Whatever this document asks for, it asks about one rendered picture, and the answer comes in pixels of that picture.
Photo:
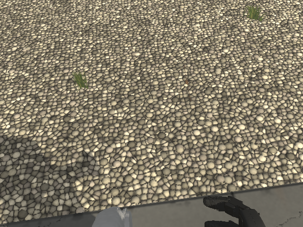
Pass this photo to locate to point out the left robot thigh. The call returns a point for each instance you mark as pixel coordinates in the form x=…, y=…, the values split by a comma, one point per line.
x=114, y=217

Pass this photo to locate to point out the right robot hand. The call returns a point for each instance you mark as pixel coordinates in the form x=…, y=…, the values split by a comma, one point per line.
x=247, y=217

